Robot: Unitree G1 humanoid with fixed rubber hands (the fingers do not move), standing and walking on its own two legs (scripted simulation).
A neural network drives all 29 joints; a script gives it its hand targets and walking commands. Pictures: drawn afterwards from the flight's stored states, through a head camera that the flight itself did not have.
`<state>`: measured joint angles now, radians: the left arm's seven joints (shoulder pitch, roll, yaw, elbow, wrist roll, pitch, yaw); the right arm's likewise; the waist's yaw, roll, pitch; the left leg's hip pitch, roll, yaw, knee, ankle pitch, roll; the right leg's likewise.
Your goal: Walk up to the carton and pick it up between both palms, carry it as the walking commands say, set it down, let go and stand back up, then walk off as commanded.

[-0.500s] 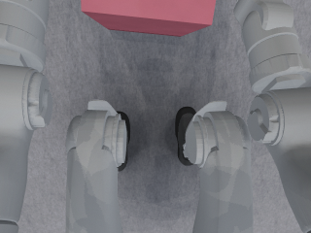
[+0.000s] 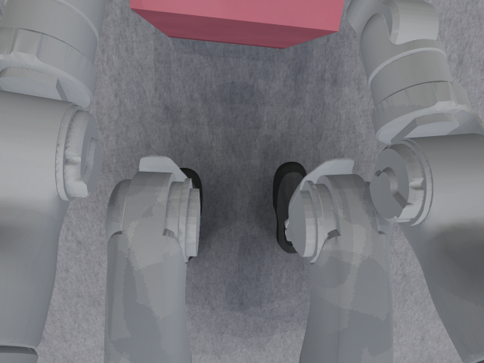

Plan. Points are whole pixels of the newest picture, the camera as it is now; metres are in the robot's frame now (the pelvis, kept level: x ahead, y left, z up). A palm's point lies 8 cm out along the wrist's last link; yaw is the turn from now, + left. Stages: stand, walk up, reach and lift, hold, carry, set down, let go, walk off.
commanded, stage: reach and lift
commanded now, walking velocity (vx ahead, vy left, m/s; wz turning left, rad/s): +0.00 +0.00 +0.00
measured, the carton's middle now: out of the picture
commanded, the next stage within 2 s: none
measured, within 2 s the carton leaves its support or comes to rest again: leaves its support in 0.78 s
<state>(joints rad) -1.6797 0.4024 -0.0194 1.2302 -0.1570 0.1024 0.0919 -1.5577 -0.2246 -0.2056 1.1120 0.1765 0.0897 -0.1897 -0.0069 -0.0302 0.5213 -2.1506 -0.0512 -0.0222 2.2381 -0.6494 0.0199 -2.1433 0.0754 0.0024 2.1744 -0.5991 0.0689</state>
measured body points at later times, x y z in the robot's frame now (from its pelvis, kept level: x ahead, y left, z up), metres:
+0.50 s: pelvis +0.00 +0.00 -0.01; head +0.38 +0.03 +0.22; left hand +0.58 +0.18 -0.19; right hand +0.57 -0.13 -0.19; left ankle +0.10 +0.11 -0.34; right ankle +0.12 -0.13 -0.34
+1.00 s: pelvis +0.00 -0.01 +0.01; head +0.37 +0.03 +0.25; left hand +0.59 +0.19 -0.12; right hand +0.57 -0.11 -0.14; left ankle +0.10 +0.11 -0.34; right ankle +0.12 -0.13 -0.34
